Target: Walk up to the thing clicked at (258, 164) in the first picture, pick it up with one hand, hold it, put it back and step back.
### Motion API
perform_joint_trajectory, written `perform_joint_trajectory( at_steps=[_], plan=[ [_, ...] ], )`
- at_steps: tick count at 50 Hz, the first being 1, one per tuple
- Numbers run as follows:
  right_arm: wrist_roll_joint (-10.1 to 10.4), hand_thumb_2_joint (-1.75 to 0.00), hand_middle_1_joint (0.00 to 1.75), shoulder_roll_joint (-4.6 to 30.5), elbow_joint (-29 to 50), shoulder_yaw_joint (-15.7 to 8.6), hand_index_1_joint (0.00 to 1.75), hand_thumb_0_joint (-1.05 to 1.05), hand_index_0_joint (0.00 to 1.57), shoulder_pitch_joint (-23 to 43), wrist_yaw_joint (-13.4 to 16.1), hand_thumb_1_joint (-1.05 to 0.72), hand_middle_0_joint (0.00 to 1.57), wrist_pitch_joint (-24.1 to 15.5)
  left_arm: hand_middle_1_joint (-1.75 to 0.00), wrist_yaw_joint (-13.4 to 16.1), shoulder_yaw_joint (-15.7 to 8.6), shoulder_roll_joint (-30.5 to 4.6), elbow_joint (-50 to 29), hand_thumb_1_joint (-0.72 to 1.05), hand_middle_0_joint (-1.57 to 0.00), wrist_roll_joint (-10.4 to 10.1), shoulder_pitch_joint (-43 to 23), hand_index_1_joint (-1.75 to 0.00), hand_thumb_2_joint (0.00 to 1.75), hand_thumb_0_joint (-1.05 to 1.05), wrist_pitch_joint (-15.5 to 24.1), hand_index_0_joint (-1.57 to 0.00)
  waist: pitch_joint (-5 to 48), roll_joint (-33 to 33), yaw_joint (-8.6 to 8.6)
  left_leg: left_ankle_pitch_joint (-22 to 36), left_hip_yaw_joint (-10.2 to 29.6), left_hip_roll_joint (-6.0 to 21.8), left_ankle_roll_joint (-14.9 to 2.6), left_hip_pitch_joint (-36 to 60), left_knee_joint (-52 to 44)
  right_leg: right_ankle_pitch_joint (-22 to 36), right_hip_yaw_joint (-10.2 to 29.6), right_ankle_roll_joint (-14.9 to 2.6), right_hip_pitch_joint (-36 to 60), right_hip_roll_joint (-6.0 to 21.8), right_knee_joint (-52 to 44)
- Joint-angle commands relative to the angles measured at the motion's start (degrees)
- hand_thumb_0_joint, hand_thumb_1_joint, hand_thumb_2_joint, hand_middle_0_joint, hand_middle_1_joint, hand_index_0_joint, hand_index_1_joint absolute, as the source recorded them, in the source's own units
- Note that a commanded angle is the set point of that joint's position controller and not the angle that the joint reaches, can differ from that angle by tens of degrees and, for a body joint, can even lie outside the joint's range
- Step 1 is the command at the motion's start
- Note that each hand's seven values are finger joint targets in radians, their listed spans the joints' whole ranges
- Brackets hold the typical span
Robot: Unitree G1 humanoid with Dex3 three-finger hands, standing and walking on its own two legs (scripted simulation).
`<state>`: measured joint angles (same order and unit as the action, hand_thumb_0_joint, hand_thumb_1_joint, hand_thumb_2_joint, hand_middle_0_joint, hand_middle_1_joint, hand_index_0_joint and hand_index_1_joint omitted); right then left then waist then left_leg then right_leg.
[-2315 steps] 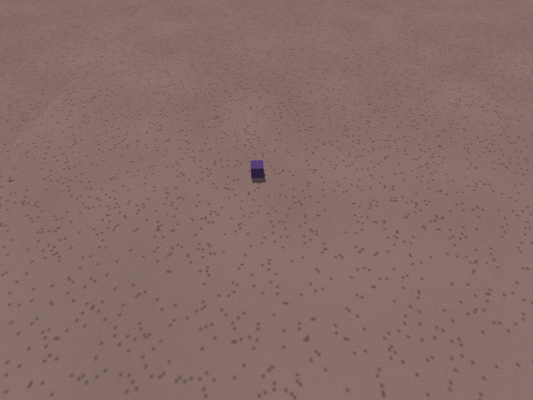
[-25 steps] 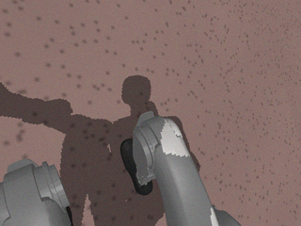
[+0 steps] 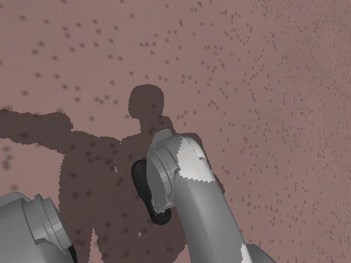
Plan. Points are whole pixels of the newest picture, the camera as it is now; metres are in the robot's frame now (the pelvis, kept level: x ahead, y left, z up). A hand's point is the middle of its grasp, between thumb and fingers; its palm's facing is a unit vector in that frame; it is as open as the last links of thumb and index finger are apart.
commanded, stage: rest palm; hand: left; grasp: from above
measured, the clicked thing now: out of the picture +0.50 +0.33 -0.28
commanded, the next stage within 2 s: close in 0.26 s
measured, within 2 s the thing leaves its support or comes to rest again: neither
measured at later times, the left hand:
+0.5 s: hand out of the picture +0.49 +0.31 -0.25, palm faces -0.42 -0.14 -0.90, open 14.0 cm
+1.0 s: hand out of the picture +0.50 +0.32 -0.24, palm faces -0.41 -0.15 -0.90, open 13.4 cm
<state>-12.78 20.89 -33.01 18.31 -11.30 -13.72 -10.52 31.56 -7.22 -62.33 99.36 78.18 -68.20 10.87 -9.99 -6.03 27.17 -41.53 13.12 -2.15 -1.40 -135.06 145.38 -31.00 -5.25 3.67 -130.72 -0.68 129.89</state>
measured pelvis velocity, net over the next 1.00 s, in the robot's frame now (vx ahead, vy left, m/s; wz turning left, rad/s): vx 0.00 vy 0.00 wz -0.02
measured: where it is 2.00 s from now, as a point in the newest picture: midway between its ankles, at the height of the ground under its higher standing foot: (115, 236)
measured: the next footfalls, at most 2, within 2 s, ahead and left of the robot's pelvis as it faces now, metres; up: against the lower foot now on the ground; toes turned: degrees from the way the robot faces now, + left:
none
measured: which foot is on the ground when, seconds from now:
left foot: down 0.00-1.00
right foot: down 0.00-1.00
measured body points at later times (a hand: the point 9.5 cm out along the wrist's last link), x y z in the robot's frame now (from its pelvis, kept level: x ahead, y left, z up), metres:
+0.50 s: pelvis +0.00 +0.00 +0.00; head +0.29 +0.13 +0.32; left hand +0.51 +0.31 -0.19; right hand +0.02 -0.25 -0.03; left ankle +0.06 +0.11 -0.28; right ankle +0.15 -0.14 -0.28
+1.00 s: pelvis +0.00 +0.00 +0.00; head +0.29 +0.14 +0.32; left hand +0.52 +0.32 -0.19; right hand +0.01 -0.24 -0.03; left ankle +0.06 +0.11 -0.28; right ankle +0.15 -0.14 -0.27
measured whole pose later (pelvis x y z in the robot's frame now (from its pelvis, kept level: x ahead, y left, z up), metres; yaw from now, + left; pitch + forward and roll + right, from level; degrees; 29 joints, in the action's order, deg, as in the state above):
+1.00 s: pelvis +0.00 +0.00 +0.00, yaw -1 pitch +29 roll -18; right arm -12.9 21.2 -33.1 21.0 -10.8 -12.5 -9.9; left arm 29.7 -5.2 -65.2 97.3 75.4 -68.3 11.3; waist -11.6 -7.1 27.5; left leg -41.5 14.0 -1.8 -1.9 -134.6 144.9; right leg -30.5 -6.4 3.8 -129.4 -0.4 128.3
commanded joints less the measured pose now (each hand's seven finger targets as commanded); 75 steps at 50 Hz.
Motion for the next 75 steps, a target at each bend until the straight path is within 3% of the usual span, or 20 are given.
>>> perform_joint_trajectory(
  at_steps=[1,6,8,12,16,17,21,25,32,38,42,45,49,51,52,58,62,65,70,75],
  plan=[
    [-0.15,-0.9,0.3,19.62,-1.85,-5.82,0.3,0.0,0.2,-11.24,0.19,-0.89,0.2,-0.09,-0.96,1.81,-0.05,-10.87,-5.3,-0.53,-0.06,-1.87,-14.13,-0.97,1.0,0.0,-0.36,-0.05,34.16,32.06,3.91,15.36,-3.22,2.74,2.09,29.82,-17.51,10.23,-8.9,-4.37,20.29,-0.71,-7.11],
    [-0.03,-0.9,0.3,20.21,-2.28,-5.79,0.3,0.0,0.2,-12.12,0.45,-0.89,0.2,0.14,-0.96,0.86,-1.36,-13.53,-9.77,-0.54,-0.06,-2.9,-15.5,-0.98,1.0,0.0,0.2,-0.05,36.85,33.29,3.18,15.86,-3.11,2.82,2.1,30.27,-17.58,10.4,-9.05,-4.53,21.96,-0.64,-7.55],
    [0.03,-0.9,0.3,19.96,-1.85,-5.9,0.3,0.0,0.2,-11.82,0.61,-0.89,0.2,0.11,-0.97,0.58,0.16,-11.42,-7.39,-0.54,-0.06,-3.39,-12.77,-0.98,1.01,0.0,0.3,-0.05,35.29,31.19,3.67,14.49,-3.78,2.55,1.65,29.1,-17.36,9.92,-9.09,-4.36,22.69,-1.23,-7.99],
    [-0.07,-0.9,0.3,20.18,-2.59,-5.72,0.3,0.0,0.2,-12.32,0.77,-0.89,0.2,0.53,-0.97,1.06,-0.39,-12.94,-9.53,-0.53,-0.07,-3.06,-14.23,-0.98,1.01,0.0,1.15,-0.05,36.73,33.87,3.23,16.86,-2.98,2.9,2.32,31.35,-17.88,11.19,-9.43,-4.64,23.01,-1.0,-7.69],
    [-0.41,-0.9,0.3,20.14,-1.83,-5.48,0.3,0.0,0.2,-12.08,0.51,-0.89,0.2,0.48,-0.97,1.29,0.82,-11.18,-9.62,-0.53,-0.07,-2.74,-14.65,-0.98,1.02,0.0,1.47,-0.05,35.81,34.4,4.3,18.02,-2.58,3.14,2.63,33.36,-17.46,11.43,-9.6,-4.48,21.23,-0.94,-7.07],
    [-0.27,-0.9,0.3,20.1,-2.65,-5.7,0.3,0.0,0.2,-12.13,0.57,-0.89,0.2,0.56,-0.97,1.87,0.13,-12.51,-10.58,-0.53,-0.07,-2.66,-15.59,-0.98,1.02,0.0,1.62,-0.06,36.66,36.25,3.54,18.81,-2.59,3.2,2.82,33.76,-18.05,12.0,-9.6,-4.67,21.92,-1.08,-7.26],
    [-0.48,-0.9,0.3,20.03,-1.65,-5.09,0.3,0.0,0.2,-11.79,0.35,-0.88,0.2,0.42,-0.98,2.11,1.58,-11.31,-7.26,-0.46,-0.1,-2.24,-13.84,-0.98,0.97,0.0,0.82,-0.1,33.74,33.24,4.57,16.06,-3.28,2.84,2.1,31.12,-18.12,11.13,-9.44,-4.35,22.42,-1.26,-7.97],
    [-0.45,-0.9,0.3,20.82,-2.17,-5.16,0.3,0.0,0.2,-11.42,0.35,-0.88,0.2,0.4,-0.98,2.48,-0.05,-12.72,-8.28,-0.45,-0.09,-1.87,-14.88,-0.98,0.96,0.0,0.29,-0.1,34.07,36.1,3.92,19.27,-1.82,3.54,3.15,34.29,-18.49,11.31,-9.72,-4.64,18.85,-0.44,-7.24],
    [-0.36,-0.9,0.3,20.68,-1.41,-3.98,0.3,0.0,0.2,-10.62,1.09,-0.88,0.2,0.32,-0.98,1.42,0.53,-14.18,-6.11,-0.41,-0.12,-3.02,-13.76,-0.97,0.92,0.0,-0.28,-0.13,31.53,30.87,4.57,13.45,-3.79,2.82,1.52,28.08,-17.65,9.33,-8.91,-4.27,22.82,-0.95,-9.14],
    [-0.53,-0.9,0.3,21.62,-1.12,-4.0,0.3,0.0,0.2,-11.31,1.63,-0.88,0.2,0.35,-0.99,0.77,-0.33,-15.13,-10.78,-0.38,-0.12,-3.56,-15.18,-0.97,0.9,0.0,0.7,-0.14,33.41,33.37,4.98,14.4,-2.11,3.6,2.36,31.79,-18.3,8.78,-9.53,-4.31,20.38,-0.29,-8.59],
    [-0.27,-0.9,0.3,20.82,-1.55,-3.52,0.3,0.0,0.2,-10.75,1.81,-0.89,0.2,0.4,-0.97,0.36,1.15,-13.89,-9.61,-0.39,-0.13,-4.09,-14.81,-0.96,0.91,0.0,0.97,-0.14,32.51,33.08,5.26,13.9,-1.52,3.8,2.53,31.97,-18.45,8.75,-9.7,-4.22,20.06,-0.45,-8.26],
    [-0.05,-0.9,0.3,20.75,-2.07,-3.56,0.3,0.0,0.2,-10.47,2.0,-0.88,0.2,0.78,-0.97,0.37,0.73,-15.67,-10.25,-0.39,-0.13,-3.7,-15.39,-0.96,0.91,0.0,0.99,-0.14,33.99,35.14,4.33,15.3,-1.19,3.99,2.93,33.12,-18.88,9.32,-9.56,-4.38,19.99,-0.55,-8.21],
    [-0.29,-0.9,0.3,19.93,-1.77,-2.95,0.3,0.0,0.2,-10.07,1.48,-0.88,0.2,0.79,-0.95,-0.1,2.47,-12.33,-7.43,-0.38,-0.14,-3.44,-13.04,-0.94,0.9,0.0,0.48,-0.15,31.58,33.26,4.68,16.44,-1.79,3.73,2.71,31.41,-17.78,10.22,-9.72,-4.32,19.25,-0.71,-7.9],
    [-0.27,-0.9,0.3,20.65,-2.52,-3.05,0.3,0.0,0.2,-10.64,1.56,-0.88,0.2,1.22,-0.94,0.26,1.33,-14.13,-8.79,-0.37,-0.15,-3.22,-14.66,-0.94,0.89,0.0,0.74,-0.16,33.01,35.89,4.67,19.2,-0.49,4.19,3.48,33.63,-18.31,11.05,-9.86,-4.5,18.6,-0.37,-7.83],
    [-0.39,-0.9,0.3,20.68,-2.0,-3.02,0.3,0.0,0.2,-10.04,1.41,-0.88,0.2,1.09,-0.94,-0.01,1.99,-12.66,-7.23,-0.36,-0.15,-3.42,-13.61,-0.93,0.88,0.0,0.67,-0.16,31.1,34.55,5.01,19.18,-0.47,4.17,3.42,33.14,-18.1,10.89,-9.86,-4.45,17.98,-0.18,-7.57],
    [-0.54,-0.9,0.3,20.85,-1.25,-2.6,0.3,0.0,0.2,-9.42,1.72,-0.88,0.2,1.27,-0.92,0.13,1.54,-14.42,-7.27,-0.29,-0.21,-3.58,-13.0,-0.9,0.85,0.0,1.17,-0.22,30.02,32.2,4.7,14.51,-2.22,3.48,2.36,28.31,-17.69,9.36,-9.69,-4.52,21.17,-0.69,-8.74],
    [-0.88,-0.89,0.3,20.92,-1.24,-2.33,0.3,0.0,0.2,-10.61,1.88,-0.88,0.2,1.11,-0.9,0.71,0.01,-16.59,-11.82,-0.28,-0.21,-3.65,-14.36,-0.88,0.82,0.0,1.86,-0.23,34.41,33.9,4.63,18.27,-1.6,3.96,2.66,32.96,-17.47,11.45,-9.59,-4.25,22.2,-0.54,-8.37],
    [-1.02,-0.89,0.3,20.84,-0.9,-2.36,0.3,0.0,0.2,-10.74,1.76,-0.88,0.2,0.73,-0.9,1.3,0.66,-15.35,-10.29,-0.26,-0.21,-3.99,-13.66,-0.88,0.8,0.0,1.93,-0.24,33.1,33.22,5.59,15.98,-1.87,3.88,2.35,31.65,-17.65,10.78,-9.81,-4.13,22.67,-0.78,-8.37],
    [-0.62,-0.9,0.3,20.97,-1.75,-2.91,0.3,0.0,0.2,-10.66,1.85,-0.88,0.2,0.92,-0.87,1.95,-0.82,-17.7,-11.98,-0.24,-0.24,-3.25,-15.97,-0.86,0.8,0.0,1.56,-0.25,34.17,36.6,4.58,16.73,-0.67,4.42,3.09,33.85,-18.71,10.42,-9.74,-4.31,20.36,-0.32,-7.81],
    [-0.59,-0.89,0.3,20.36,-1.69,-2.39,0.3,0.0,0.2,-10.65,1.66,-0.88,0.2,1.04,-0.89,1.19,1.56,-13.8,-6.67,-0.19,-0.26,-3.45,-13.17,-0.87,0.81,0.0,0.08,-0.28,30.78,32.87,5.63,16.38,-1.64,3.9,2.46,29.65,-17.61,11.16,-9.79,-4.2,20.81,-0.72,-8.34]
  ],
)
